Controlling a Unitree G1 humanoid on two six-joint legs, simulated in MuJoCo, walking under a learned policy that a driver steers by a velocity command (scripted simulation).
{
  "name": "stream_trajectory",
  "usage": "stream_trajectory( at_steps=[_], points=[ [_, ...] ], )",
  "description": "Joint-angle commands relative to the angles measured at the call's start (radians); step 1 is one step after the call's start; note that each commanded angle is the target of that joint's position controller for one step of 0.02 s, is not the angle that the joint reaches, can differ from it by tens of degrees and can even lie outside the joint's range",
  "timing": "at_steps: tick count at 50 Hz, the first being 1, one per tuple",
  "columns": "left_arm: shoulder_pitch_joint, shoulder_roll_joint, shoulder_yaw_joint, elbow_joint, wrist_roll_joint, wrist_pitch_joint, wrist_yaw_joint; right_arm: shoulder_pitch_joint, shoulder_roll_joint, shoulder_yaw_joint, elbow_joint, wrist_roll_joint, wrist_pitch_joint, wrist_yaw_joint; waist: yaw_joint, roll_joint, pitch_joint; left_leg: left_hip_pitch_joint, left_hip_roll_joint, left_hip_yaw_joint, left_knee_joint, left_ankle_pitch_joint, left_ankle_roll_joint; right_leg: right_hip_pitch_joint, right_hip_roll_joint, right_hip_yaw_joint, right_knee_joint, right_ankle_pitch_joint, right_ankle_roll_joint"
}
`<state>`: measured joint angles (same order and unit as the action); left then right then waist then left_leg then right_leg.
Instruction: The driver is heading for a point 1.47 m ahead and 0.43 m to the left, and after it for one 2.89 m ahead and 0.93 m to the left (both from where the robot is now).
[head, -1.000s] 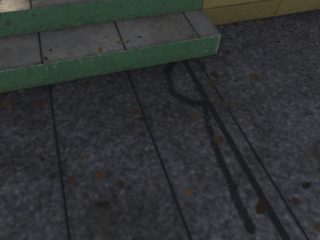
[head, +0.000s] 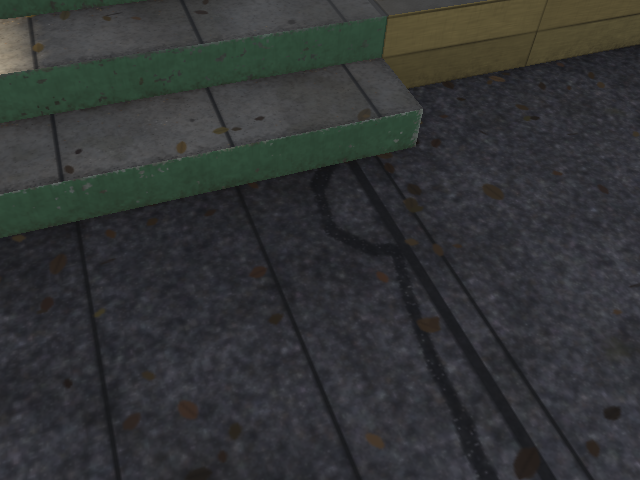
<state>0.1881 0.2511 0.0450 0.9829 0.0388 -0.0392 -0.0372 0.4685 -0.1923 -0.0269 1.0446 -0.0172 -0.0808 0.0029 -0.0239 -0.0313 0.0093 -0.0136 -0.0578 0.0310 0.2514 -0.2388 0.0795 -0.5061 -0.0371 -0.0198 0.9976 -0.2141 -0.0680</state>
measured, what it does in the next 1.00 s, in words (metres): walks ahead: right foot, then left foot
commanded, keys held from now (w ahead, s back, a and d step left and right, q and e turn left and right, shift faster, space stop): w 0.82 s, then w+q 0.16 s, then q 0.02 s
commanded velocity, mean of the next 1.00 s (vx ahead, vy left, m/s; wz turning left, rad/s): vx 0.48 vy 0.00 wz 0.03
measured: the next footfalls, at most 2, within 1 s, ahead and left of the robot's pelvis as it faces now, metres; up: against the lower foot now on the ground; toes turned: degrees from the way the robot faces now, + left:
right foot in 0.28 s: +0.32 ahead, -0.10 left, +0.00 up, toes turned -4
left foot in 0.84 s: +0.63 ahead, +0.07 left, +0.00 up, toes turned +4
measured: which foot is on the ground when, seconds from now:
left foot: down 0.00-0.28, up 0.30-0.82, down 0.84-1.00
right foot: up 0.00-0.26, down 0.28-0.84, up 0.86-1.00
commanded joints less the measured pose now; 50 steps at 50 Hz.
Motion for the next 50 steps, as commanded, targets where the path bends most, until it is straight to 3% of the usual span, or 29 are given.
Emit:
stream_trajectory(
  at_steps=[1,6,9,11,12,13,14,15,16,17,18,19,20,21,24,27,30,35,38,40,41,42,43,44,45,46,48,50],
  points=[
    [-0.104,0.035,0.001,-0.071,0.000,-0.001,-0.005,0.087,-0.102,-0.010,0.000,0.004,-0.019,-0.006,-0.007,0.112,0.099,0.079,0.245,-0.190,-0.125,0.282,0.093,-0.253,-0.025,-0.029,-0.002,0.061,0.031],
    [-0.294,0.004,-0.021,-0.150,-0.012,-0.001,-0.004,0.111,-0.101,-0.001,0.018,-0.001,-0.017,-0.015,-0.039,0.133,0.135,0.028,0.223,-0.112,-0.122,0.480,0.096,-0.170,0.012,-0.092,-0.272,0.139,0.037],
    [-0.309,0.018,-0.020,-0.173,-0.018,-0.003,0.003,0.100,-0.119,-0.004,0.029,-0.002,-0.019,-0.019,-0.023,0.141,0.135,0.060,0.253,-0.098,-0.100,0.602,0.095,-0.076,0.032,-0.102,-0.382,0.142,-0.006],
    [-0.211,0.043,-0.007,-0.153,-0.018,-0.010,0.016,0.060,-0.138,-0.009,0.028,-0.001,-0.021,-0.022,0.034,0.139,0.081,0.092,0.264,-0.072,0.021,0.879,0.076,0.065,0.074,-0.108,-0.417,0.097,-0.047],
    [-0.095,0.066,0.005,-0.117,-0.020,-0.017,0.025,0.045,-0.151,-0.013,0.028,-0.002,-0.018,-0.024,0.082,0.137,0.018,0.108,0.261,-0.062,0.156,0.988,0.064,0.178,0.100,-0.104,-0.436,0.072,-0.067],
    [0.071,0.086,0.020,-0.062,-0.018,-0.026,0.035,0.026,-0.157,-0.015,0.024,0.001,-0.013,-0.022,0.151,0.119,-0.066,0.063,0.238,-0.038,0.347,0.964,0.048,0.368,0.111,-0.104,-0.504,0.103,-0.089],
    [0.225,0.144,0.041,-0.027,0.004,-0.033,0.047,0.028,-0.136,-0.008,0.006,0.006,-0.012,-0.018,0.201,0.068,-0.162,-0.119,0.201,-0.020,0.605,0.683,0.039,0.609,-0.035,0.052,-0.520,-0.018,-0.126],
    [0.296,0.238,0.063,-0.023,0.030,-0.032,0.047,0.149,-0.003,0.015,-0.014,0.032,-0.009,-0.004,0.129,-0.157,-0.303,-0.473,0.030,0.020,1.016,-0.105,-0.003,0.888,-0.361,0.567,-0.578,-0.142,-0.266],
    [0.245,0.198,0.060,-0.020,-0.015,-0.019,0.033,0.102,-0.109,-0.015,-0.005,0.014,-0.007,-0.005,0.139,-0.066,-0.293,-0.582,-0.005,-0.094,1.142,-0.245,0.015,0.815,-0.364,0.777,-0.741,-0.257,-0.293],
    [0.112,0.147,0.046,-0.038,-0.030,-0.021,0.032,-0.006,-0.126,-0.024,-0.045,0.006,-0.007,-0.005,0.084,-0.038,-0.101,-0.642,0.066,-0.096,1.127,-0.139,0.025,0.651,-0.325,0.587,-0.767,-0.289,-0.252],
    [0.048,0.081,0.030,-0.049,-0.030,-0.031,0.028,-0.068,-0.116,-0.023,-0.060,0.002,-0.013,-0.001,0.066,0.009,-0.019,-0.610,0.101,-0.090,1.067,-0.066,0.026,0.505,-0.282,0.466,-0.806,-0.178,-0.225],
    [0.035,0.050,0.021,-0.039,-0.025,-0.042,0.029,-0.082,-0.098,-0.024,-0.059,-0.004,-0.008,0.002,0.033,0.017,0.024,-0.559,0.128,-0.089,1.015,-0.040,0.024,0.409,-0.235,0.370,-0.826,-0.068,-0.193],
    [0.043,0.019,0.010,-0.020,-0.026,-0.050,0.032,-0.067,-0.079,-0.021,-0.058,-0.018,0.006,0.008,0.000,0.007,0.034,-0.498,0.145,-0.089,0.969,-0.031,0.014,0.337,-0.197,0.296,-0.840,0.011,-0.166],
    [0.065,0.009,0.006,-0.007,-0.023,-0.058,0.034,-0.052,-0.056,-0.019,-0.051,-0.022,0.019,0.016,-0.013,-0.001,0.030,-0.467,0.150,-0.084,0.940,-0.030,0.005,0.312,-0.181,0.249,-0.846,0.076,-0.159],
    [0.138,0.043,0.009,0.025,-0.026,-0.075,0.037,-0.118,-0.052,-0.020,-0.078,-0.024,0.039,0.025,-0.023,-0.008,0.051,-0.526,0.165,-0.048,0.861,0.016,-0.020,0.309,-0.155,0.168,-0.874,0.182,-0.160],
    [0.203,0.051,0.006,0.039,-0.029,-0.072,0.037,-0.275,-0.068,-0.021,-0.132,-0.021,0.045,0.028,0.009,-0.007,0.090,-0.632,0.181,-0.015,0.729,0.127,-0.046,0.351,-0.134,0.126,-0.901,0.231,-0.148],
    [0.257,0.046,-0.001,0.050,-0.030,-0.071,0.039,-0.397,-0.056,-0.012,-0.173,-0.009,0.041,0.031,0.042,-0.009,0.096,-0.630,0.161,0.019,0.553,0.220,-0.058,0.397,-0.112,0.082,-0.892,0.338,-0.122],
    [0.353,0.052,-0.005,0.083,-0.019,-0.064,0.051,-0.535,-0.057,-0.004,-0.220,-0.005,0.034,0.028,0.089,-0.025,0.102,-0.639,0.117,0.053,0.387,0.235,-0.035,0.566,-0.146,0.069,-0.844,0.481,-0.122],
    [0.343,0.065,-0.002,0.093,-0.010,-0.059,0.060,-0.532,-0.072,-0.010,-0.235,-0.004,0.022,0.024,0.063,-0.031,0.096,-0.587,0.087,0.059,0.322,0.135,0.007,0.647,-0.178,0.059,-0.764,0.660,-0.123],
    [0.311,0.085,0.003,0.091,-0.008,-0.058,0.062,-0.383,-0.099,-0.026,-0.192,-0.005,0.012,0.012,-0.007,-0.047,0.021,-0.385,0.026,0.080,0.276,0.064,0.047,0.645,-0.171,0.036,-0.589,0.913,-0.100],
    [0.289,0.087,0.004,0.087,-0.014,-0.055,0.059,-0.215,-0.119,-0.040,-0.135,-0.011,0.003,0.002,-0.079,-0.027,-0.062,-0.183,0.010,0.084,0.209,0.112,0.074,0.589,-0.140,0.006,-0.407,0.896,-0.082],
    [0.269,0.073,-0.003,0.059,-0.023,-0.058,0.057,-0.034,-0.183,-0.062,-0.090,-0.034,-0.003,-0.009,-0.147,0.017,-0.173,0.078,0.156,-0.072,0.207,0.059,0.124,0.398,-0.104,-0.027,-0.151,0.630,-0.064],
    [0.381,-0.026,-0.019,0.037,-0.063,-0.059,0.041,0.057,-0.291,-0.092,-0.076,-0.047,0.001,-0.010,-0.104,0.253,-0.309,0.379,0.460,-0.592,0.137,0.001,0.293,0.015,0.087,-0.085,0.272,-0.051,-0.006],
    [0.322,0.064,0.007,0.041,-0.031,-0.060,0.042,-0.020,-0.242,-0.084,-0.076,-0.003,0.017,0.003,-0.084,0.139,-0.279,0.333,0.438,-0.732,0.034,-0.015,0.294,-0.110,0.090,0.050,0.371,-0.258,-0.019],
    [0.219,0.068,0.013,0.000,-0.024,-0.064,0.040,-0.141,-0.200,-0.072,-0.097,0.010,0.019,0.007,-0.041,0.114,-0.111,0.190,0.399,-0.561,0.020,-0.015,0.263,-0.173,0.026,0.060,0.352,-0.168,-0.024],
    [0.162,0.059,0.011,-0.016,-0.020,-0.073,0.037,-0.195,-0.140,-0.058,-0.104,0.007,0.014,0.010,-0.020,0.056,-0.038,0.066,0.357,-0.469,-0.012,0.078,0.236,-0.151,-0.008,0.059,0.289,-0.101,-0.020],
    [0.156,0.026,0.010,-0.028,0.001,-0.053,0.031,-0.205,-0.082,-0.039,-0.081,0.008,0.003,0.003,0.043,0.055,0.017,-0.095,0.269,-0.336,-0.047,0.219,0.181,-0.052,-0.046,0.058,0.172,-0.067,0.006],
    [0.147,0.006,0.008,-0.043,0.008,-0.031,0.027,-0.172,-0.104,-0.042,-0.069,0.011,-0.011,-0.003,0.061,0.059,0.019,-0.142,0.245,-0.289,-0.049,0.387,0.185,-0.014,-0.039,0.038,0.109,-0.068,0.040]
  ],
)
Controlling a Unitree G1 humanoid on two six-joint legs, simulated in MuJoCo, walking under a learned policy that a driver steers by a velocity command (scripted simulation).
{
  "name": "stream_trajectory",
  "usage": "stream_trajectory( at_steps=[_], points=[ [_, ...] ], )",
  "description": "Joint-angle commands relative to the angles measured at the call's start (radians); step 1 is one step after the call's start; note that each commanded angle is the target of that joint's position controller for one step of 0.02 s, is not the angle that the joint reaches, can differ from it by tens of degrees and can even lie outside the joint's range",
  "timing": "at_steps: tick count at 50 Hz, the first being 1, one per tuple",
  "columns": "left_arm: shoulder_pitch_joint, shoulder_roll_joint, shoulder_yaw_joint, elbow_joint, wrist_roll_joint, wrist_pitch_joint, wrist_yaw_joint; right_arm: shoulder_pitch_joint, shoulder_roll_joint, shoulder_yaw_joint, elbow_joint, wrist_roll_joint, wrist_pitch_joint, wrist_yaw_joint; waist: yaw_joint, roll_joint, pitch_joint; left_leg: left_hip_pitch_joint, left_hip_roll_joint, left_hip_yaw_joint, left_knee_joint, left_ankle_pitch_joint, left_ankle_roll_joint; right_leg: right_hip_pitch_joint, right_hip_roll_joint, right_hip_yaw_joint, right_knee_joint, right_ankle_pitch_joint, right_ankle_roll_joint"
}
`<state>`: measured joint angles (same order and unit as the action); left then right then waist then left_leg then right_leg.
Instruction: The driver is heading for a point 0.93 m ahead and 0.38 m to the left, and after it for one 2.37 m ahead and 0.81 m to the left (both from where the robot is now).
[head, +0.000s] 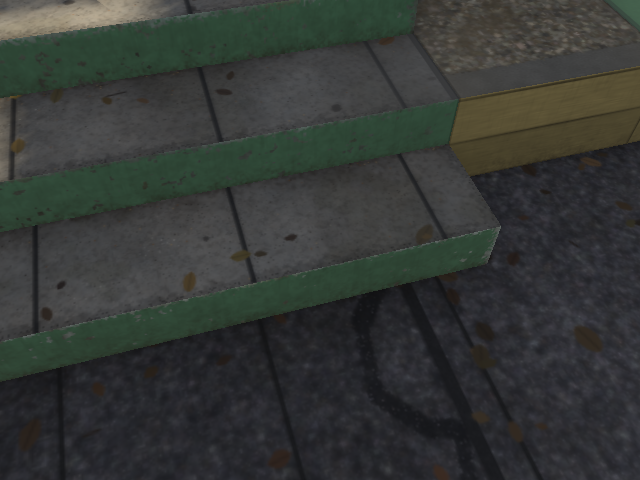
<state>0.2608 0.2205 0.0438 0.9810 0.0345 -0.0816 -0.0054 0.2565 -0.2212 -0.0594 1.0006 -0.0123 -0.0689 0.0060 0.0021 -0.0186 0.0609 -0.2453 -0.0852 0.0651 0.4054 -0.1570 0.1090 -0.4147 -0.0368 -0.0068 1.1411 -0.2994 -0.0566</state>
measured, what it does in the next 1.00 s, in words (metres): walks ahead, turning left: right foot, then left foot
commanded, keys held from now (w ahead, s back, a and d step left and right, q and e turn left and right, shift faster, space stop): q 0.40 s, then w+q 0.60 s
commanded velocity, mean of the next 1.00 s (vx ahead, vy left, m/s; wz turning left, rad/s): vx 0.30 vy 0.00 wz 0.53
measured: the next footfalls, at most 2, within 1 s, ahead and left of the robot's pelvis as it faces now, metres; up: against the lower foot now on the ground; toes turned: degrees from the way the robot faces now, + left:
right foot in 0.34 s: +0.29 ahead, -0.10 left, +0.00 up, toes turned +13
left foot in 0.86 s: +0.21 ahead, +0.13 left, +0.00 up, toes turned +33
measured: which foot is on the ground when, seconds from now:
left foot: down 0.00-0.34, up 0.36-0.84, down 0.86-1.00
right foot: up 0.00-0.32, down 0.34-0.86, up 0.88-1.00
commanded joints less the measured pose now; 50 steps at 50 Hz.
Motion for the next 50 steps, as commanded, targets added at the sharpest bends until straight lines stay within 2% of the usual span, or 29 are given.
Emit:
stream_trajectory(
  at_steps=[1,3,5,8,11,13,15,16,17,18,19,20,21,22,23,26,30,35,40,41,42,43,44,45,46,47,48,49,50],
  points=[
    [0.061,0.035,0.009,-0.052,0.011,0.020,-0.003,0.053,-0.099,-0.014,-0.024,0.007,-0.027,-0.008,0.042,0.044,-0.027,0.068,0.267,-0.294,-0.191,0.442,0.162,-0.104,-0.033,0.015,-0.066,0.017,0.048],
    [0.010,0.038,0.008,-0.079,0.003,0.031,0.005,0.070,-0.131,-0.020,-0.027,0.002,-0.026,-0.008,0.044,0.052,-0.025,0.038,0.246,-0.246,-0.162,0.634,0.158,-0.105,-0.018,-0.004,-0.147,0.053,0.077],
    [-0.068,0.041,0.005,-0.113,-0.004,0.038,0.011,0.093,-0.128,-0.019,-0.029,0.002,-0.015,-0.005,0.024,0.078,-0.032,0.033,0.212,-0.217,-0.130,0.710,0.128,-0.102,-0.002,-0.018,-0.245,0.117,0.089],
    [-0.160,0.052,0.000,-0.153,-0.016,0.044,0.017,0.141,-0.131,-0.020,-0.034,0.002,0.003,-0.009,-0.018,0.113,-0.068,0.082,0.195,-0.232,-0.083,0.714,0.090,-0.089,0.025,-0.016,-0.344,0.199,0.084],
    [-0.216,0.072,-0.003,-0.182,-0.023,0.042,0.025,0.162,-0.138,-0.027,-0.046,-0.005,0.025,-0.020,-0.044,0.126,-0.073,0.147,0.204,-0.285,-0.025,0.681,0.082,-0.091,0.045,0.005,-0.421,0.187,0.077],
    [-0.192,0.091,0.000,-0.184,-0.027,0.032,0.031,0.139,-0.145,-0.035,-0.064,-0.012,0.037,-0.028,-0.033,0.132,-0.071,0.164,0.209,-0.335,0.028,0.642,0.065,-0.039,0.053,0.035,-0.506,0.147,0.064],
    [-0.094,0.118,0.009,-0.159,-0.026,0.016,0.039,0.073,-0.165,-0.047,-0.092,-0.005,0.041,-0.030,0.019,0.124,-0.074,0.130,0.180,-0.369,0.120,0.546,0.023,0.109,0.063,0.045,-0.681,0.191,0.043],
    [-0.022,0.147,0.019,-0.146,-0.013,-0.001,0.046,0.056,-0.151,-0.046,-0.109,0.009,0.035,-0.025,0.050,0.068,-0.105,0.069,0.125,-0.351,0.246,0.458,-0.009,0.255,0.003,0.080,-0.777,0.351,0.023],
    [0.058,0.233,0.034,-0.159,0.002,-0.011,0.057,0.089,-0.090,-0.031,-0.155,0.028,0.029,-0.027,0.044,-0.110,-0.240,-0.052,0.046,-0.252,0.494,0.078,-0.045,0.471,-0.272,0.288,-0.729,0.754,-0.037],
    [0.028,0.254,0.036,-0.177,-0.018,0.012,0.049,0.239,-0.080,-0.039,-0.137,0.027,0.049,-0.038,-0.027,-0.244,-0.301,-0.202,-0.091,-0.141,0.672,-0.567,-0.053,0.529,-0.446,0.493,-0.709,1.085,-0.163],
    [0.014,0.208,0.029,-0.192,-0.032,0.033,0.045,0.292,-0.119,-0.048,-0.102,-0.001,0.069,-0.044,-0.050,-0.141,-0.310,-0.225,-0.024,-0.144,0.809,-0.558,-0.061,0.493,-0.443,0.480,-0.699,1.003,-0.212],
    [-0.059,0.163,0.023,-0.218,-0.034,0.043,0.053,0.218,-0.125,-0.047,-0.107,-0.012,0.085,-0.037,-0.040,-0.115,-0.260,-0.277,0.009,-0.124,0.867,-0.467,-0.076,0.410,-0.415,0.456,-0.766,0.645,-0.236],
    [-0.117,0.103,0.005,-0.235,-0.028,0.054,0.054,0.125,-0.143,-0.051,-0.121,-0.023,0.096,-0.023,-0.035,-0.049,-0.164,-0.275,0.061,-0.136,0.806,-0.363,-0.088,0.291,-0.307,0.346,-0.856,0.263,-0.176],
    [-0.136,0.101,0.002,-0.233,-0.013,0.059,0.054,0.066,-0.141,-0.053,-0.144,-0.026,0.104,-0.003,-0.031,-0.101,-0.101,-0.275,0.078,-0.125,0.759,-0.303,-0.097,0.219,-0.238,0.272,-0.914,0.044,-0.135],
    [-0.125,0.117,0.007,-0.226,-0.004,0.058,0.052,0.062,-0.127,-0.048,-0.150,-0.027,0.111,0.013,-0.028,-0.140,-0.073,-0.266,0.078,-0.107,0.751,-0.260,-0.104,0.186,-0.201,0.222,-0.951,-0.023,-0.119],
    [-0.068,0.145,0.021,-0.206,-0.015,0.032,0.044,0.038,-0.113,-0.042,-0.170,-0.026,0.115,0.038,-0.024,-0.107,-0.077,-0.285,0.086,-0.094,0.687,-0.188,-0.105,0.221,-0.212,0.175,-1.002,-0.085,-0.116],
    [-0.019,0.177,0.039,-0.192,-0.014,0.012,0.032,-0.052,-0.116,-0.035,-0.215,-0.031,0.111,0.057,-0.002,-0.097,-0.074,-0.335,0.124,-0.084,0.569,-0.147,-0.107,0.278,-0.262,0.138,-1.046,-0.160,-0.127],
    [0.004,0.215,0.058,-0.191,-0.009,0.009,0.017,-0.129,-0.105,-0.021,-0.257,-0.024,0.101,0.083,0.017,-0.102,-0.060,-0.243,0.137,-0.031,0.381,-0.146,-0.090,0.233,-0.279,0.035,-1.052,-0.208,-0.109],
    [0.014,0.243,0.074,-0.186,-0.007,0.021,-0.001,-0.130,-0.116,-0.014,-0.275,-0.021,0.081,0.084,0.020,-0.109,-0.047,-0.080,0.109,0.041,0.180,-0.203,-0.045,0.191,-0.292,-0.041,-0.980,-0.243,-0.087],
    [0.002,0.240,0.075,-0.186,-0.013,0.029,-0.004,-0.084,-0.111,-0.013,-0.260,-0.025,0.073,0.080,-0.007,-0.084,-0.044,0.004,0.093,0.055,0.097,-0.168,-0.032,0.151,-0.277,-0.080,-0.924,-0.264,-0.072],
    [-0.001,0.217,0.069,-0.187,-0.010,0.036,-0.006,-0.003,-0.126,-0.019,-0.225,-0.029,0.065,0.072,-0.036,-0.032,-0.055,0.122,0.060,0.057,0.046,-0.188,-0.017,0.081,-0.238,-0.129,-0.812,-0.288,-0.050],
    [-0.004,0.151,0.050,-0.196,0.003,0.043,-0.012,0.135,-0.175,-0.036,-0.172,-0.033,0.053,0.057,-0.084,0.136,-0.092,0.268,0.131,-0.097,-0.059,-0.329,0.018,-0.027,-0.156,-0.220,-0.531,-0.266,-0.016],
    [-0.077,0.065,0.023,-0.272,0.008,0.043,-0.023,0.206,-0.307,-0.064,-0.188,-0.025,0.047,0.042,-0.124,0.384,-0.069,0.385,0.408,-0.625,-0.245,-0.682,0.128,-0.370,-0.013,-0.237,-0.186,-0.336,0.046],
    [-0.141,0.137,0.037,-0.294,0.035,0.039,-0.026,0.175,-0.318,-0.065,-0.203,-0.012,0.046,0.025,-0.123,0.221,0.022,0.300,0.461,-0.771,-0.321,-0.698,0.191,-0.489,0.001,-0.050,-0.091,-0.261,0.043],
    [-0.148,0.169,0.045,-0.293,0.017,0.029,-0.038,0.128,-0.269,-0.051,-0.205,-0.004,0.047,0.016,-0.085,0.164,0.053,0.264,0.411,-0.646,-0.291,-0.565,0.175,-0.476,-0.051,0.002,-0.091,-0.127,0.040],
    [-0.107,0.175,0.045,-0.272,0.003,0.016,-0.047,0.089,-0.231,-0.040,-0.211,0.001,0.042,0.012,-0.044,0.153,0.047,0.241,0.347,-0.539,-0.280,-0.383,0.146,-0.415,-0.063,0.005,-0.126,-0.032,0.045],
    [-0.081,0.177,0.046,-0.252,0.009,0.012,-0.047,0.058,-0.216,-0.036,-0.221,0.004,0.033,0.008,-0.020,0.137,0.025,0.247,0.297,-0.463,-0.272,-0.223,0.125,-0.369,-0.065,0.004,-0.152,0.022,0.053],
    [-0.062,0.177,0.045,-0.234,0.021,0.017,-0.046,0.047,-0.199,-0.031,-0.224,0.007,0.022,0.004,-0.009,0.123,-0.001,0.251,0.267,-0.409,-0.261,-0.078,0.116,-0.333,-0.060,-0.003,-0.157,0.062,0.064],
    [-0.060,0.169,0.043,-0.232,0.023,0.024,-0.045,0.059,-0.193,-0.028,-0.219,0.010,0.012,0.006,-0.005,0.109,-0.030,0.260,0.255,-0.378,-0.241,0.073,0.118,-0.311,-0.048,-0.009,-0.153,0.084,0.073]
  ],
)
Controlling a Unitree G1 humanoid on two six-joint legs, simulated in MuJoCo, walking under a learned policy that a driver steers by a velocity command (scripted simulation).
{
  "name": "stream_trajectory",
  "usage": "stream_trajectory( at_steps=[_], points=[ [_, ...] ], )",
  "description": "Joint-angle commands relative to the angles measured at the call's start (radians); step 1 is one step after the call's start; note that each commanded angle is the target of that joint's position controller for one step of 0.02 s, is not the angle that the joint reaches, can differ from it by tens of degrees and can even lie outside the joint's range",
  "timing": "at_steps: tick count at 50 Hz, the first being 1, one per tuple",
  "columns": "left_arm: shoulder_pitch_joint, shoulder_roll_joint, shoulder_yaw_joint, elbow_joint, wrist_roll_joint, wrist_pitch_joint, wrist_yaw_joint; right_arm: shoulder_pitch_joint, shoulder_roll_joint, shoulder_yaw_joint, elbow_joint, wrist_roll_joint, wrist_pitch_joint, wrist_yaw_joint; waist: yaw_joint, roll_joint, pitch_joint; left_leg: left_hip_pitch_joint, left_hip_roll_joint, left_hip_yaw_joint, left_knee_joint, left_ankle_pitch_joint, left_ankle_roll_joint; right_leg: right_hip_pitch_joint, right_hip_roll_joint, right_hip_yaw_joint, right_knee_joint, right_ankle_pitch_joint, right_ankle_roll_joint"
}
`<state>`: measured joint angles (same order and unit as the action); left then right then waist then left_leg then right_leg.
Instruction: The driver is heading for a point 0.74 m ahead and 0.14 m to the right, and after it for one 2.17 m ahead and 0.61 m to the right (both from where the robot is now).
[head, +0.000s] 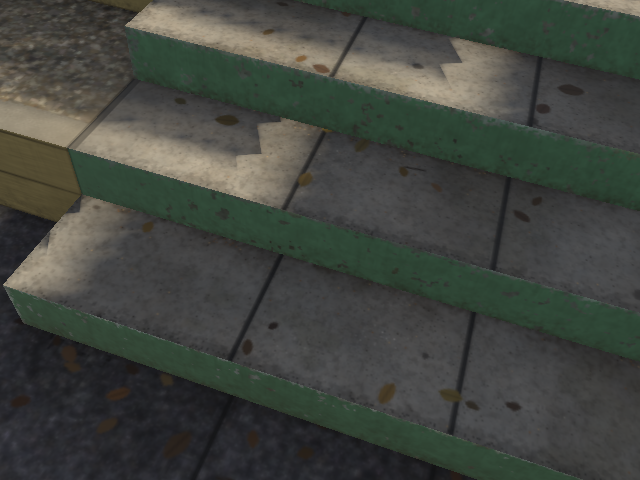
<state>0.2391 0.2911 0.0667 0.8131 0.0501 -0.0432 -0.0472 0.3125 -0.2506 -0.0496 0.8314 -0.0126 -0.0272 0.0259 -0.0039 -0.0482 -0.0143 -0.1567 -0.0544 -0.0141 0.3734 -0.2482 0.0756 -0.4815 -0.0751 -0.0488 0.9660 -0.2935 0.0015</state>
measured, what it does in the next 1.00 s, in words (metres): walks ahead: right foot, then left foot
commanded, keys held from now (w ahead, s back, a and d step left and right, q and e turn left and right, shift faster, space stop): w+q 0.12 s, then w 0.34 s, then w+e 0.54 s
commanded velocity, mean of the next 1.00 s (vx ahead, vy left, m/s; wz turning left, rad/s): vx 0.49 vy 0.00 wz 0.01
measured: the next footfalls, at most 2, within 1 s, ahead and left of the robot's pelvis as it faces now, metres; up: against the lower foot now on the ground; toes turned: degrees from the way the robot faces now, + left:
right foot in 0.30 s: +0.35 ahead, -0.08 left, +0.00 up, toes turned +7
left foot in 0.76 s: +0.51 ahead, +0.13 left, +0.00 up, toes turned +4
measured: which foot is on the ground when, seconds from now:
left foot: down 0.00-0.30, up 0.32-0.74, down 0.76-1.00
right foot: up 0.00-0.28, down 0.30-0.76, up 0.78-1.00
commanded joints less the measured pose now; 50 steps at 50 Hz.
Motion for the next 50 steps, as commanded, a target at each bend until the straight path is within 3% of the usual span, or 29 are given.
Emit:
stream_trajectory(
  at_steps=[1,6,10,12,14,15,16,17,18,19,20,21,24,27,29,31,33,35,36,37,38,39,40,41,42,44,46,48,50],
  points=[
    [-0.053,0.087,0.017,-0.072,0.005,-0.008,0.000,0.025,-0.169,-0.040,-0.039,0.015,-0.037,-0.013,0.003,0.122,0.033,0.179,0.219,-0.280,-0.192,0.272,0.156,-0.242,-0.003,0.029,0.014,0.090,0.024],
    [-0.229,0.048,-0.007,-0.135,-0.010,0.000,0.003,0.109,-0.178,-0.048,-0.002,0.010,-0.043,-0.022,-0.043,0.133,0.063,0.164,0.191,-0.258,-0.165,0.385,0.159,-0.248,0.024,0.015,-0.177,0.175,0.049],
    [-0.298,0.042,-0.021,-0.162,-0.019,-0.009,0.004,0.136,-0.183,-0.047,0.024,0.006,-0.050,-0.031,-0.063,0.149,0.078,0.154,0.204,-0.246,-0.147,0.496,0.122,-0.105,0.048,0.003,-0.370,0.257,0.007],
    [-0.234,0.062,-0.015,-0.144,-0.020,-0.015,0.014,0.105,-0.188,-0.045,0.028,0.005,-0.056,-0.033,-0.028,0.145,0.066,0.145,0.216,-0.245,-0.113,0.619,0.090,0.032,0.067,0.002,-0.419,0.246,-0.033],
    [-0.037,0.096,0.002,-0.079,-0.023,-0.028,0.039,0.081,-0.207,-0.046,0.036,-0.001,-0.058,-0.033,0.056,0.124,-0.031,0.175,0.173,-0.206,0.114,0.884,0.059,0.249,0.123,-0.029,-0.480,0.193,-0.072],
    [0.095,0.126,0.013,-0.045,-0.012,-0.038,0.052,0.083,-0.193,-0.040,0.038,-0.002,-0.060,-0.030,0.116,0.098,-0.109,0.091,0.130,-0.179,0.309,0.783,0.045,0.438,0.065,0.017,-0.495,0.197,-0.097],
    [0.218,0.211,0.029,-0.044,0.012,-0.043,0.068,0.126,-0.113,-0.017,0.009,0.016,-0.065,-0.028,0.137,-0.047,-0.234,-0.098,0.046,-0.125,0.606,0.454,0.019,0.659,-0.174,0.312,-0.523,0.053,-0.152],
    [0.213,0.278,0.049,-0.014,0.014,-0.034,0.054,0.245,-0.072,-0.012,0.019,0.033,-0.059,-0.027,0.062,-0.290,-0.271,-0.332,-0.107,-0.092,0.846,-0.261,-0.001,0.743,-0.347,0.749,-0.676,0.064,-0.268],
    [0.110,0.180,0.031,-0.032,-0.016,-0.027,0.041,0.182,-0.134,-0.016,0.038,-0.003,-0.051,-0.032,0.029,-0.096,-0.143,-0.387,-0.023,-0.149,0.891,-0.201,0.020,0.612,-0.308,0.730,-0.717,-0.122,-0.247],
    [0.028,0.109,0.014,-0.046,-0.028,-0.028,0.036,0.098,-0.142,-0.017,0.030,-0.007,-0.049,-0.023,0.021,-0.002,-0.031,-0.380,0.020,-0.130,0.852,-0.113,0.020,0.477,-0.261,0.566,-0.734,-0.136,-0.227],
    [-0.002,0.070,0.002,-0.039,-0.021,-0.032,0.036,0.044,-0.124,-0.010,0.017,-0.011,-0.048,-0.017,0.011,0.024,0.010,-0.364,0.050,-0.114,0.807,-0.063,0.018,0.404,-0.211,0.459,-0.758,-0.031,-0.201],
    [0.006,0.054,-0.006,-0.024,-0.023,-0.038,0.041,0.017,-0.115,-0.007,0.012,-0.023,-0.042,-0.013,0.005,0.000,0.034,-0.350,0.065,-0.101,0.780,-0.048,0.009,0.366,-0.178,0.374,-0.771,0.120,-0.190],
    [0.067,0.057,-0.009,0.031,-0.035,-0.063,0.036,0.024,-0.085,0.006,0.020,-0.038,-0.026,0.000,-0.019,-0.031,0.006,-0.323,0.086,-0.053,0.743,-0.025,-0.016,0.347,-0.143,0.251,-0.776,0.416,-0.204],
    [0.099,0.071,-0.008,0.060,-0.044,-0.067,0.035,-0.091,-0.062,0.024,-0.021,-0.046,-0.026,0.008,-0.011,-0.027,0.025,-0.374,0.113,0.009,0.595,0.015,-0.060,0.342,-0.113,0.190,-0.786,0.541,-0.225],
    [0.119,0.075,-0.006,0.074,-0.044,-0.061,0.039,-0.182,-0.041,0.038,-0.051,-0.039,-0.029,0.008,0.009,-0.033,0.042,-0.354,0.108,0.033,0.446,0.063,-0.086,0.316,-0.084,0.167,-0.788,0.519,-0.216],
    [0.109,0.096,0.001,0.066,-0.040,-0.054,0.041,-0.224,-0.030,0.048,-0.057,-0.028,-0.033,-0.001,0.018,-0.042,0.026,-0.280,0.068,0.061,0.318,0.097,-0.105,0.301,-0.059,0.147,-0.734,0.634,-0.191],
    [0.129,0.106,0.006,0.072,-0.039,-0.049,0.041,-0.247,-0.046,0.047,-0.065,-0.018,-0.037,-0.016,0.030,-0.056,-0.002,-0.241,0.048,0.060,0.257,0.132,-0.105,0.330,-0.070,0.175,-0.687,0.686,-0.177],
    [0.119,0.098,0.008,0.069,-0.040,-0.043,0.042,-0.225,-0.056,0.046,-0.064,-0.013,-0.043,-0.032,0.018,-0.073,-0.023,-0.183,0.042,0.050,0.215,0.109,-0.092,0.335,-0.083,0.214,-0.627,0.667,-0.172],
    [0.097,0.089,0.008,0.062,-0.047,-0.042,0.043,-0.128,-0.048,0.043,-0.040,-0.016,-0.050,-0.040,-0.028,-0.058,-0.060,-0.064,0.019,0.064,0.174,0.143,-0.079,0.309,-0.077,0.223,-0.539,0.732,-0.172],
    [0.074,0.090,0.010,0.053,-0.056,-0.042,0.041,-0.036,-0.077,0.029,-0.012,-0.024,-0.060,-0.048,-0.079,0.001,-0.088,0.048,0.026,0.054,0.078,0.155,-0.066,0.275,-0.031,0.205,-0.397,0.720,-0.154],
    [0.044,0.049,0.002,0.024,-0.066,-0.045,0.038,0.075,-0.148,0.007,0.001,-0.050,-0.074,-0.056,-0.132,0.104,-0.147,0.219,0.176,-0.094,0.000,0.128,-0.038,0.137,0.041,0.168,-0.161,0.491,-0.116],
    [0.063,-0.073,-0.028,-0.003,-0.049,-0.041,0.046,0.119,-0.210,0.000,-0.006,-0.061,-0.075,-0.059,-0.096,0.272,-0.150,0.308,0.444,-0.356,-0.037,0.383,-0.017,-0.057,0.148,0.086,0.115,-0.198,-0.089],
    [0.203,-0.019,-0.012,0.000,-0.059,-0.015,0.057,0.085,-0.266,-0.026,-0.008,-0.039,-0.052,-0.057,-0.025,0.329,-0.210,0.274,0.514,-0.535,-0.079,0.126,0.101,-0.160,0.139,0.080,0.283,-0.271,-0.092],
    [0.165,0.029,-0.002,0.034,-0.030,0.008,0.058,0.007,-0.154,-0.007,-0.042,-0.030,-0.046,-0.048,-0.022,0.170,-0.105,0.187,0.460,-0.505,-0.120,-0.196,0.116,-0.230,0.076,0.092,0.416,-0.206,-0.091],
    [0.105,0.023,0.002,0.020,-0.014,0.013,0.045,-0.049,-0.092,0.010,-0.051,-0.018,-0.048,-0.040,-0.017,0.133,-0.012,0.086,0.395,-0.402,-0.153,-0.298,0.104,-0.271,0.057,0.084,0.480,-0.139,-0.085],
    [0.071,0.000,0.006,0.003,-0.006,0.025,0.027,-0.076,-0.074,0.016,-0.047,-0.016,-0.061,-0.044,0.019,0.134,0.047,-0.032,0.329,-0.239,-0.192,-0.136,0.079,-0.275,0.027,0.082,0.530,-0.031,-0.054],
    [0.040,-0.053,-0.003,-0.023,-0.009,0.041,0.034,0.022,-0.068,0.012,0.003,-0.026,-0.074,-0.045,0.006,0.128,0.012,-0.020,0.340,-0.164,-0.151,0.026,0.109,-0.351,0.050,0.046,0.797,-0.024,-0.049],
    [-0.052,-0.098,-0.014,-0.079,-0.020,0.056,0.055,0.100,-0.046,0.013,0.050,-0.027,-0.083,-0.039,-0.009,0.147,0.015,0.015,0.362,-0.148,-0.153,-0.061,0.123,-0.539,0.057,0.061,1.012,-0.072,-0.065],
    [-0.179,-0.124,-0.031,-0.159,-0.018,0.064,0.071,0.164,-0.040,0.015,0.098,-0.028,-0.091,-0.035,-0.015,0.117,0.058,0.063,0.396,-0.154,-0.179,-0.202,0.111,-0.751,0.055,0.099,1.140,-0.108,-0.081]
  ],
)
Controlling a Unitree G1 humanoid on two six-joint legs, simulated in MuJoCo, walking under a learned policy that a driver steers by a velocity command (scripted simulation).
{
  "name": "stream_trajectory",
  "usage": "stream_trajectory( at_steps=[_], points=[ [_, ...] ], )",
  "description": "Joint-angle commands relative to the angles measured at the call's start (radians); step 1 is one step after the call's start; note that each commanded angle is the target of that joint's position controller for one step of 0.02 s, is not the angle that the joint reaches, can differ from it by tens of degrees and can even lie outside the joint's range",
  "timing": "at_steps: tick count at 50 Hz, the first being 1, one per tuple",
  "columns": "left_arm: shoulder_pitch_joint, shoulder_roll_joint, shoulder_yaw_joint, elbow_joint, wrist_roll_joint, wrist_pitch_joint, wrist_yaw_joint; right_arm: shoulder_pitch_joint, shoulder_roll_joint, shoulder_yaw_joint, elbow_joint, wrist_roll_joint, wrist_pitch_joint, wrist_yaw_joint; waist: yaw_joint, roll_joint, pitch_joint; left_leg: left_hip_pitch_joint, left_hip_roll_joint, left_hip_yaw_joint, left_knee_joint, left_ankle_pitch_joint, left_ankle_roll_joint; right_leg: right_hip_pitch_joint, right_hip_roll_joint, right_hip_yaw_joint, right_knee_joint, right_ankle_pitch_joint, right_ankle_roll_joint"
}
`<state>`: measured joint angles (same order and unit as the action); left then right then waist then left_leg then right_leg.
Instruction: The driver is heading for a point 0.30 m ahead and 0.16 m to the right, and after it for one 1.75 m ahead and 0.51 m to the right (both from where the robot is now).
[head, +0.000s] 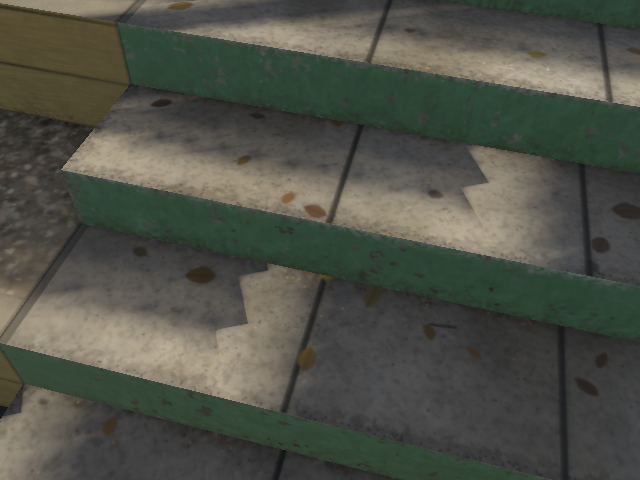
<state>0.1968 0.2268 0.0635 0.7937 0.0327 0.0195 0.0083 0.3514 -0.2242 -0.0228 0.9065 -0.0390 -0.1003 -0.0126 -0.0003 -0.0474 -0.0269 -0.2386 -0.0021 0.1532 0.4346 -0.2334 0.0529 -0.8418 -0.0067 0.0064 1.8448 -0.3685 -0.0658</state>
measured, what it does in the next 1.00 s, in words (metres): climbs, turning right: right foot 0.15 m higher, then left foot 0.15 m higher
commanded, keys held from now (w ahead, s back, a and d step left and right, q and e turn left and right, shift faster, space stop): w+e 0.22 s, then e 0.50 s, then no key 0.28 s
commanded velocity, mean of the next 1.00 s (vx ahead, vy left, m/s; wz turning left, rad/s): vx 0.22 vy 0.00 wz -0.51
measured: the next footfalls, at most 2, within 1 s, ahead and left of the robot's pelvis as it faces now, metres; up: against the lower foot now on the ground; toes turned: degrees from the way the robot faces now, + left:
right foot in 0.30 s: +0.29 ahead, -0.16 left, +0.15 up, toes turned -15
left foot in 0.98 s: +0.56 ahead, -0.11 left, +0.30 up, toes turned -29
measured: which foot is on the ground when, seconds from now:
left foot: down 0.00-0.32, up 0.34-0.96, down 0.98-1.00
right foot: up 0.00-0.28, down 0.30-1.00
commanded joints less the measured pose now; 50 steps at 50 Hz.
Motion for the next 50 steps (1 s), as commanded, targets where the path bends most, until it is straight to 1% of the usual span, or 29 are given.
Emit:
stream_trajectory(
  at_steps=[1,4,7,8,10,11,12,13,14,15,16,17,18,19,21,25,27,28,30,36,39,41,42,44,45,46,48,49,50],
  points=[
    [-0.181,-0.066,-0.034,-0.171,-0.001,0.003,0.019,0.149,-0.069,-0.011,0.044,-0.002,-0.023,0.004,-0.018,0.101,0.084,0.163,0.355,-0.311,-0.250,-0.252,0.120,-0.467,-0.014,0.064,0.289,-0.043,-0.017],
    [-0.284,-0.088,-0.055,-0.253,0.001,0.008,0.037,0.170,-0.081,-0.007,0.083,-0.002,-0.041,0.011,-0.003,0.091,0.108,0.196,0.382,-0.260,-0.282,-0.258,0.091,-0.628,-0.006,0.081,0.403,-0.105,-0.034],
    [-0.371,-0.097,-0.078,-0.341,0.007,0.013,0.023,0.139,-0.081,0.003,0.107,0.007,-0.032,0.009,0.031,0.057,0.147,0.059,0.286,-0.110,-0.343,-0.244,0.045,-0.536,-0.032,0.011,0.128,-0.072,-0.023],
    [-0.402,-0.103,-0.081,-0.367,0.009,0.019,0.017,0.156,-0.084,0.003,0.115,0.003,-0.027,-0.002,0.018,0.093,0.135,0.054,0.266,-0.088,-0.371,-0.197,0.063,-0.497,-0.036,-0.036,0.091,-0.059,-0.015],
    [-0.407,-0.108,-0.098,-0.393,0.010,0.028,-0.009,0.128,-0.132,-0.007,0.098,0.029,-0.014,-0.040,0.023,0.112,0.091,0.080,0.263,-0.011,-0.480,0.089,0.104,-0.290,-0.086,-0.104,-0.216,-0.091,-0.025],
    [-0.416,-0.119,-0.105,-0.389,-0.004,0.020,-0.013,0.123,-0.136,-0.005,0.098,0.043,-0.009,-0.046,0.015,0.108,0.078,0.123,0.253,0.048,-0.488,0.345,0.104,-0.163,-0.085,-0.132,-0.392,-0.114,-0.049],
    [-0.304,-0.110,-0.103,-0.337,-0.021,0.019,-0.010,0.088,-0.145,-0.006,0.064,0.051,-0.002,-0.040,0.042,0.115,-0.019,0.105,0.231,0.132,-0.370,0.968,0.123,0.103,-0.003,-0.241,-0.506,-0.145,-0.072],
    [-0.189,-0.069,-0.082,-0.300,-0.018,0.020,-0.005,0.111,-0.215,-0.025,0.043,0.049,0.004,-0.037,0.078,0.193,-0.127,0.193,0.264,0.124,-0.164,1.543,0.120,0.236,0.080,-0.292,-0.532,-0.150,-0.084],
    [-0.015,-0.037,-0.067,-0.251,-0.019,0.010,-0.013,0.077,-0.271,-0.048,0.021,0.055,0.018,-0.025,0.134,0.276,-0.260,0.320,0.291,0.108,0.087,1.729,0.092,0.331,0.112,-0.245,-0.638,-0.122,-0.110],
    [0.093,0.016,-0.048,-0.232,-0.013,-0.008,-0.022,0.037,-0.299,-0.064,-0.016,0.076,0.023,0.003,0.181,0.307,-0.362,0.319,0.276,0.108,0.349,1.626,0.051,0.505,0.136,-0.144,-0.872,-0.049,-0.133],
    [0.063,0.113,-0.010,-0.213,-0.012,-0.022,-0.018,0.032,-0.211,-0.054,-0.088,0.047,0.010,0.026,0.146,0.120,-0.348,-0.084,0.182,0.040,0.706,0.694,-0.034,0.740,-0.008,0.285,-1.103,0.040,-0.186],
    [0.027,0.291,0.053,-0.216,-0.010,0.001,0.004,0.013,-0.136,-0.041,-0.183,0.023,0.011,0.054,0.101,-0.211,-0.420,-0.407,-0.042,-0.103,1.111,-0.046,-0.084,0.835,-0.238,0.867,-1.404,0.321,-0.273],
    [-0.020,0.246,0.056,-0.226,-0.002,0.004,0.011,0.031,-0.062,-0.028,-0.203,-0.008,0.017,0.055,0.049,-0.076,-0.385,-0.471,0.011,-0.247,1.322,0.000,-0.061,0.759,-0.274,0.853,-1.437,0.295,-0.252],
    [-0.063,0.175,0.033,-0.200,0.005,-0.005,0.012,0.000,-0.043,-0.023,-0.220,-0.004,0.021,0.046,0.017,0.000,-0.247,-0.517,0.016,-0.216,1.380,0.061,-0.051,0.608,-0.240,0.736,-1.397,0.272,-0.253],
    [-0.068,0.085,0.015,-0.109,-0.006,-0.032,0.008,-0.060,0.013,-0.006,-0.269,-0.020,0.043,0.003,-0.046,0.001,-0.050,-0.632,0.037,-0.207,1.516,0.082,-0.037,0.443,-0.143,0.511,-1.338,0.396,-0.192],
    [-0.005,0.057,0.011,-0.029,-0.021,-0.057,0.004,-0.075,0.016,0.008,-0.300,-0.029,0.083,-0.025,-0.090,0.039,0.015,-0.716,0.062,-0.216,1.347,0.017,-0.032,0.418,-0.052,0.259,-1.322,0.573,-0.109],
    [0.042,0.060,0.007,-0.040,-0.020,-0.069,0.020,-0.110,0.000,0.002,-0.296,-0.030,0.090,-0.024,-0.056,0.069,-0.019,-0.739,0.051,-0.163,1.303,0.061,-0.049,0.477,-0.043,0.248,-1.309,0.783,-0.068],
    [0.095,0.078,0.013,-0.035,-0.011,-0.076,0.026,-0.141,0.027,0.005,-0.301,-0.020,0.092,-0.031,-0.027,0.026,-0.053,-0.813,0.025,-0.135,1.452,0.053,-0.054,0.541,-0.072,0.283,-1.298,0.877,-0.080],
    [0.152,0.120,0.023,-0.037,-0.001,-0.079,0.034,-0.198,0.056,0.015,-0.332,-0.016,0.099,-0.046,0.002,0.002,-0.092,-0.945,0.020,-0.157,1.589,0.011,-0.054,0.646,-0.088,0.347,-1.309,0.783,-0.079],
    [0.273,0.105,0.016,-0.009,-0.015,-0.075,0.048,-0.436,0.116,0.054,-0.445,-0.042,0.125,-0.032,0.068,0.016,0.006,-1.218,0.017,-0.166,1.674,-0.049,-0.058,0.764,-0.088,0.488,-1.360,0.513,-0.081],
    [0.308,0.106,0.018,0.020,-0.016,-0.062,0.060,-0.482,0.109,0.060,-0.474,-0.032,0.139,-0.025,0.088,-0.038,0.003,-1.182,0.010,-0.115,1.482,-0.073,-0.074,0.815,-0.075,0.459,-1.412,0.547,-0.086],
    [0.330,0.122,0.021,0.023,-0.018,-0.062,0.086,-0.520,0.126,0.064,-0.513,-0.019,0.150,-0.029,0.093,-0.064,-0.017,-1.185,0.028,-0.151,1.449,-0.156,-0.067,0.929,-0.151,0.507,-1.454,0.741,-0.118],
    [0.309,0.150,0.028,0.005,-0.021,-0.051,0.095,-0.499,0.126,0.070,-0.512,-0.006,0.156,-0.025,0.082,-0.070,-0.039,-1.105,0.032,-0.112,1.324,-0.222,-0.056,0.962,-0.161,0.465,-1.512,0.828,-0.130],
    [0.332,0.137,0.029,0.016,-0.020,-0.035,0.101,-0.517,0.125,0.072,-0.520,0.006,0.163,-0.016,0.094,-0.050,-0.008,-0.950,0.029,-0.087,1.123,-0.309,-0.012,0.960,-0.161,0.414,-1.557,0.887,-0.132],
    [0.307,0.136,0.027,-0.005,-0.011,-0.033,0.098,-0.486,0.127,0.072,-0.510,0.008,0.160,-0.011,0.074,-0.054,-0.014,-0.870,0.041,-0.131,1.058,-0.345,0.021,0.975,-0.179,0.374,-1.519,1.040,-0.133],
    [0.231,0.125,0.021,-0.039,-0.017,-0.028,0.083,-0.382,0.109,0.064,-0.449,0.033,0.155,-0.009,0.028,-0.028,-0.074,-0.620,-0.020,-0.022,0.923,-0.409,0.045,0.879,-0.130,0.236,-1.485,1.335,-0.111],
    [0.195,0.154,0.027,-0.052,-0.045,-0.042,0.060,-0.220,0.067,0.032,-0.399,0.052,0.144,-0.024,-0.040,-0.109,-0.166,-0.204,-0.076,-0.009,0.718,-0.239,0.062,0.749,-0.131,0.244,-1.375,1.716,-0.083],
    [0.158,0.183,0.033,-0.056,-0.068,-0.066,0.044,-0.119,0.016,0.005,-0.372,0.048,0.133,-0.034,-0.117,-0.093,-0.212,-0.035,-0.067,-0.077,0.540,-0.150,0.080,0.715,-0.114,0.218,-1.233,1.643,-0.054],
    [0.158,0.145,0.031,-0.091,-0.086,-0.070,0.014,-0.060,-0.054,-0.023,-0.331,0.022,0.138,-0.044,-0.103,0.131,-0.267,0.161,0.095,-0.441,0.422,0.120,0.190,0.462,0.018,0.194,-1.024,1.141,0.033]
  ],
)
